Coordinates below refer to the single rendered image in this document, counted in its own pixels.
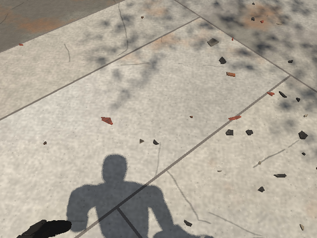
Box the left robot hand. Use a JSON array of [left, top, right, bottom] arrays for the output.
[[17, 219, 72, 238]]

